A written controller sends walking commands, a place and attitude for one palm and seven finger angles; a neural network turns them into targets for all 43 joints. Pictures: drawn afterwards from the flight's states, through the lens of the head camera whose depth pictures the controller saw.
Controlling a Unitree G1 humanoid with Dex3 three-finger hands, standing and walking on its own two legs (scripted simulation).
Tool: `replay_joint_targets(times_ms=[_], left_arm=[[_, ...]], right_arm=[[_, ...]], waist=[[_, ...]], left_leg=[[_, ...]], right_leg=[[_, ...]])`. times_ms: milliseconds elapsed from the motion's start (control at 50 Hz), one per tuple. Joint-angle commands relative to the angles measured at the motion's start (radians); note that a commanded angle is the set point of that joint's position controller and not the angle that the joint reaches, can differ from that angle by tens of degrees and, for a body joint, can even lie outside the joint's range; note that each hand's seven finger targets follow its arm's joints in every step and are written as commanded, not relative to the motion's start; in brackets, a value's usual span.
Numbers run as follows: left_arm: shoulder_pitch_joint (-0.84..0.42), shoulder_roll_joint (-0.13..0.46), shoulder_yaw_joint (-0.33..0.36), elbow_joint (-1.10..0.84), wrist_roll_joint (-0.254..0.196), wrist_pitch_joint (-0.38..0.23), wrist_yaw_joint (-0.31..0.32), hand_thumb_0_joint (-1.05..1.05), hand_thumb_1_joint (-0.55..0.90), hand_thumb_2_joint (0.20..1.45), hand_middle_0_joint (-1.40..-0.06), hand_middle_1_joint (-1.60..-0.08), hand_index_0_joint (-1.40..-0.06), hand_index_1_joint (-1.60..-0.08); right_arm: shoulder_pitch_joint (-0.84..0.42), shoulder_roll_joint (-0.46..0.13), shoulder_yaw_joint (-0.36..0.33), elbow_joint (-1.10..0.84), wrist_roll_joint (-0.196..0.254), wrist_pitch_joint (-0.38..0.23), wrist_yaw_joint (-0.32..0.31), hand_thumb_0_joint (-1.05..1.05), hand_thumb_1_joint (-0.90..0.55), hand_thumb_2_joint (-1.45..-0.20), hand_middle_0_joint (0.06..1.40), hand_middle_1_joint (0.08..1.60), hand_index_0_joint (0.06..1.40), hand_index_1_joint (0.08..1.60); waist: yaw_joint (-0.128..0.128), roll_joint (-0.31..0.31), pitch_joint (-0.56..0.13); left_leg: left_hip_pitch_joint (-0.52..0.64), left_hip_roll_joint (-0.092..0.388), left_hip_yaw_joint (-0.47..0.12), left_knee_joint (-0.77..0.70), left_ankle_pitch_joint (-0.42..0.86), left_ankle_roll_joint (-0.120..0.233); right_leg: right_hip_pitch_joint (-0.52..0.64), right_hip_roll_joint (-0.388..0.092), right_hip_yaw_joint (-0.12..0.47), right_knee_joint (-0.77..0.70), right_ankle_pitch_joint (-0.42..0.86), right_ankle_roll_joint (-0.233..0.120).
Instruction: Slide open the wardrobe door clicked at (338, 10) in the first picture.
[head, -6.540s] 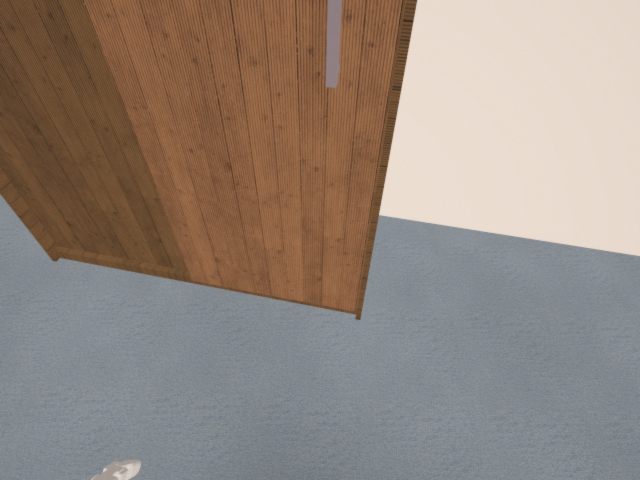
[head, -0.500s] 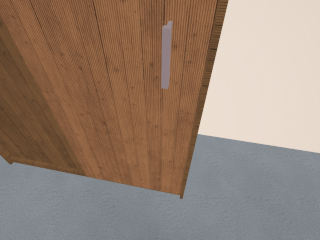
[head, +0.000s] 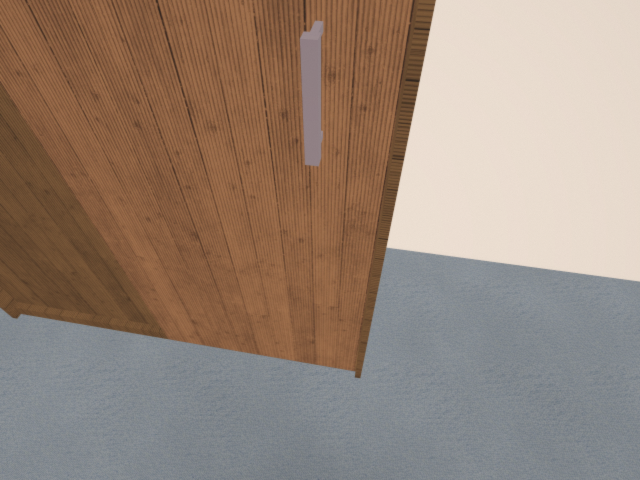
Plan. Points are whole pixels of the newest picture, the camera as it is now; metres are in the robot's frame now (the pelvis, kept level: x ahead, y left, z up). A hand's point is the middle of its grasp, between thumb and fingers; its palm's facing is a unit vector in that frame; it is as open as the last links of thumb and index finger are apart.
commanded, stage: look again from close up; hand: right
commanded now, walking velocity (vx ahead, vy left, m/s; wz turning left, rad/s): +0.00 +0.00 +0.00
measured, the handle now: (315, 98) +0.53 +0.03 +0.21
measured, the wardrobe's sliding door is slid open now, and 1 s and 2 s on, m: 0.00 0.00 0.00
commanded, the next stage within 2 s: shuffle to correct the standing spot in 0.06 s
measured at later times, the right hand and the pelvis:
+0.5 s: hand out of the picture +0.01 -0.14 -0.18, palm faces +0.01 +0.98 -0.20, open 7.4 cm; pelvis +0.02 +0.05 +0.00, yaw -2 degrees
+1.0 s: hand out of the picture +0.02 -0.02 -0.20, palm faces +0.16 +0.98 -0.09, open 7.4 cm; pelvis +0.09 +0.11 -0.01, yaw -7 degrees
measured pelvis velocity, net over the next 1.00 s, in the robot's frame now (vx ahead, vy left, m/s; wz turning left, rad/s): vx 0.09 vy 0.11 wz -0.11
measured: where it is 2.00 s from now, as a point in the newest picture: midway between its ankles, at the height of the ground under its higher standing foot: outside the picture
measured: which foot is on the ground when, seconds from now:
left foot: down 0.00-0.88, up 0.90-1.00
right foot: down 0.00-0.54, up 0.56-0.86, down 0.88-1.00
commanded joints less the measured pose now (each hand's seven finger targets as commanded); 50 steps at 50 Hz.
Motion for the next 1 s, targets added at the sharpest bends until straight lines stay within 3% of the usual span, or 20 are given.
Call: replay_joint_targets(times_ms=[0, 140, 200, 280, 400, 440, 480, 520, 540, 580, 620, 660, 760, 800, 820, 840, 860, 880, 940, 980], left_arm=[[0.009, 0.159, 0.032, -0.039, -0.002, -0.018, 0.008, 0.000, 0.900, 0.900, -0.200, -0.300, -0.200, -0.300], [-0.021, 0.166, 0.029, -0.037, -0.002, -0.016, 0.006, 0.000, 0.900, 0.900, -0.200, -0.300, -0.200, -0.300], [0.017, 0.099, 0.013, -0.013, 0.004, -0.003, 0.004, 0.000, 0.900, 0.900, -0.200, -0.300, -0.200, -0.300], [0.051, 0.136, 0.034, -0.012, 0.009, 0.008, 0.010, 0.000, 0.900, 0.900, -0.200, -0.300, -0.200, -0.300], [0.125, 0.153, 0.063, -0.019, 0.017, 0.012, 0.027, 0.000, 0.900, 0.900, -0.200, -0.300, -0.200, -0.300], [0.106, 0.151, 0.068, -0.026, 0.016, 0.013, 0.028, 0.000, 0.900, 0.900, -0.200, -0.300, -0.200, -0.300], [0.066, 0.125, 0.067, -0.033, 0.011, 0.015, 0.024, 0.000, 0.900, 0.900, -0.200, -0.300, -0.200, -0.300], [0.051, 0.038, 0.047, -0.058, 0.008, 0.016, 0.015, 0.000, 0.900, 0.900, -0.200, -0.300, -0.200, -0.300], [0.022, 0.021, 0.050, -0.072, 0.012, 0.023, 0.012, 0.000, 0.900, 0.900, -0.200, -0.300, -0.200, -0.300], [0.037, 0.023, 0.059, -0.053, 0.017, 0.031, 0.008, 0.000, 0.900, 0.900, -0.200, -0.300, -0.200, -0.300], [0.067, -0.018, 0.055, -0.033, 0.016, 0.033, 0.003, 0.000, 0.900, 0.900, -0.200, -0.300, -0.200, -0.300], [0.070, -0.043, 0.049, -0.034, 0.015, 0.032, 0.003, 0.000, 0.900, 0.900, -0.200, -0.300, -0.200, -0.300], [0.041, -0.053, 0.040, -0.053, 0.009, 0.027, 0.016, 0.000, 0.900, 0.900, -0.200, -0.300, -0.200, -0.300], [0.103, -0.041, 0.041, -0.034, 0.008, 0.020, 0.029, 0.000, 0.900, 0.900, -0.200, -0.300, -0.200, -0.300], [0.182, -0.021, 0.046, -0.011, 0.008, 0.015, 0.036, 0.000, 0.900, 0.900, -0.200, -0.300, -0.200, -0.300], [0.262, 0.027, 0.063, 0.012, 0.010, 0.010, 0.046, 0.000, 0.900, 0.900, -0.200, -0.300, -0.200, -0.300], [0.315, 0.120, 0.077, 0.013, 0.014, 0.009, 0.054, 0.000, 0.900, 0.900, -0.200, -0.300, -0.200, -0.300], [0.317, 0.143, 0.075, 0.002, 0.008, 0.017, 0.053, 0.000, 0.900, 0.900, -0.200, -0.300, -0.200, -0.300], [0.131, 0.069, 0.059, -0.037, 0.012, -0.001, 0.057, 0.000, 0.900, 0.900, -0.200, -0.300, -0.200, -0.300], [0.075, 0.078, 0.062, -0.053, 0.016, -0.011, 0.051, 0.000, 0.900, 0.900, -0.200, -0.300, -0.200, -0.300]], right_arm=[[0.036, -0.128, -0.018, -0.031, -0.003, -0.018, -0.005, 0.000, -0.900, -0.900, 0.200, 0.300, 0.200, 0.300], [0.015, -0.142, -0.018, -0.035, -0.005, -0.019, -0.003, 0.000, -0.900, -0.900, 0.200, 0.300, 0.200, 0.300], [0.057, -0.062, 0.000, -0.010, -0.004, -0.002, -0.003, 0.000, -0.900, -0.900, 0.200, 0.300, 0.200, 0.300], [0.071, -0.063, -0.008, -0.026, -0.016, 0.008, 0.005, 0.000, -0.900, -0.900, 0.200, 0.300, 0.200, 0.300], [0.060, -0.045, -0.028, -0.065, -0.017, 0.014, 0.014, 0.000, -0.900, -0.900, 0.200, 0.300, 0.200, 0.300], [0.081, -0.034, -0.033, -0.069, -0.016, 0.011, 0.020, 0.000, -0.900, -0.900, 0.200, 0.300, 0.200, 0.300], [0.145, -0.029, -0.042, -0.051, -0.018, 0.009, 0.021, 0.000, -0.900, -0.900, 0.200, 0.300, 0.200, 0.300], [0.198, -0.091, -0.054, -0.041, -0.019, 0.009, 0.010, 0.000, -0.900, -0.900, 0.200, 0.300, 0.200, 0.300], [0.215, -0.106, -0.061, -0.049, -0.017, 0.009, 0.001, 0.000, -0.900, -0.900, 0.200, 0.300, 0.200, 0.300], [0.168, -0.039, -0.047, -0.063, -0.017, 0.004, -0.003, 0.000, -0.900, -0.900, 0.200, 0.300, 0.200, 0.300], [0.172, -0.018, -0.040, -0.060, -0.016, -0.008, -0.005, 0.000, -0.900, -0.900, 0.200, 0.300, 0.200, 0.300], [0.211, -0.004, -0.034, -0.044, -0.019, -0.019, -0.013, 0.000, -0.900, -0.900, 0.200, 0.300, 0.200, 0.300], [0.247, -0.009, -0.035, -0.024, -0.026, -0.004, -0.011, 0.000, -0.900, -0.900, 0.200, 0.300, 0.200, 0.300], [0.224, -0.014, -0.037, -0.034, -0.018, 0.004, -0.003, 0.000, -0.900, -0.900, 0.200, 0.300, 0.200, 0.300], [0.205, -0.013, -0.038, -0.040, -0.013, 0.006, 0.000, 0.000, -0.900, -0.900, 0.200, 0.300, 0.200, 0.300], [0.210, 0.012, -0.037, -0.048, -0.009, 0.008, 0.005, 0.000, -0.900, -0.900, 0.200, 0.300, 0.200, 0.300], [0.228, 0.056, -0.032, -0.066, 0.001, 0.008, 0.007, 0.000, -0.900, -0.900, 0.200, 0.300, 0.200, 0.300], [0.180, -0.015, -0.045, -0.091, -0.014, 0.017, 0.003, 0.000, -0.900, -0.900, 0.200, 0.300, 0.200, 0.300], [0.099, 0.006, -0.065, -0.097, -0.033, 0.039, 0.019, 0.000, -0.900, -0.900, 0.200, 0.300, 0.200, 0.300], [0.142, 0.038, -0.068, -0.085, -0.029, 0.057, 0.033, 0.000, -0.900, -0.900, 0.200, 0.300, 0.200, 0.300]], waist=[[0.007, -0.014, -0.011], [0.004, -0.011, 0.002], [0.013, -0.010, 0.007], [0.020, -0.044, 0.031], [0.036, -0.100, 0.002], [0.016, -0.077, -0.023], [-0.018, -0.019, -0.036], [-0.037, 0.204, 0.012], [-0.052, 0.261, 0.053], [-0.009, 0.125, 0.120], [0.005, 0.036, 0.079], [0.002, 0.035, 0.047], [-0.007, 0.070, 0.011], [0.027, 0.059, -0.029], [0.066, 0.035, -0.075], [0.100, -0.039, -0.122], [0.102, -0.291, -0.158], [0.117, -0.194, -0.129], [0.032, -0.099, 0.104], [-0.007, -0.124, 0.061]], left_leg=[[-0.061, 0.096, -0.078, -0.064, 0.118, 0.041], [-0.056, 0.100, -0.082, -0.079, 0.136, 0.038], [-0.073, 0.078, -0.039, -0.046, 0.027, 0.022], [-0.164, 0.046, 0.009, 0.046, -0.064, 0.024], [-0.292, 0.033, -0.001, 0.234, -0.178, 0.022], [-0.210, 0.029, 0.002, 0.159, -0.117, 0.021], [0.002, 0.040, -0.004, -0.018, 0.017, 0.015], [0.097, 0.224, -0.219, -0.169, -0.153, 0.093], [0.028, 0.319, -0.297, -0.247, -0.173, 0.152], [-0.063, 0.284, -0.224, -0.245, 0.015, 0.186], [-0.017, 0.236, -0.092, -0.169, 0.307, 0.200], [0.049, 0.220, -0.036, -0.123, 0.586, 0.202], [0.067, 0.186, -0.017, -0.059, 0.789, 0.189], [0.038, 0.142, 0.022, 0.035, 0.845, 0.149], [0.002, 0.125, 0.037, 0.133, 0.798, 0.116], [-0.167, 0.090, 0.062, 0.290, 0.564, 0.062], [-0.416, 0.006, 0.111, 0.562, -0.104, -0.008], [-0.454, 0.012, 0.008, 0.747, -0.285, -0.002], [-0.469, 0.066, -0.042, 0.806, -0.115, -0.018], [-0.387, 0.070, -0.031, 0.774, -0.025, -0.031]], right_leg=[[0.075, -0.202, 0.194, -0.089, 0.156, 0.018], [0.072, -0.198, 0.190, -0.086, 0.177, 0.021], [0.061, -0.217, 0.225, -0.113, 0.019, 0.020], [0.064, -0.286, 0.344, -0.152, -0.094, -0.032], [0.114, -0.373, 0.445, -0.118, 0.129, -0.127], [0.055, -0.350, 0.393, -0.071, 0.162, -0.108], [-0.132, -0.258, 0.268, -0.001, -0.016, -0.029], [-0.353, -0.079, 0.033, 0.222, -0.262, 0.047], [-0.382, -0.071, -0.021, 0.414, -0.353, 0.055], [-0.393, -0.118, 0.009, 0.629, -0.287, 0.052], [-0.376, -0.127, -0.013, 0.671, -0.250, 0.066], [-0.370, -0.132, -0.035, 0.626, -0.248, 0.074], [-0.255, -0.126, -0.100, 0.382, -0.225, 0.068], [-0.110, -0.111, -0.118, 0.218, -0.113, 0.061], [0.020, -0.134, -0.097, 0.105, 0.013, 0.049], [0.231, -0.278, 0.063, 0.049, 0.233, -0.006], [0.369, -0.578, 0.423, -0.014, 0.567, -0.157], [0.307, -0.683, 0.499, -0.049, 0.606, -0.244], [-0.017, -0.547, 0.280, -0.120, 0.472, -0.138], [-0.075, -0.465, 0.130, -0.124, 0.413, -0.082]])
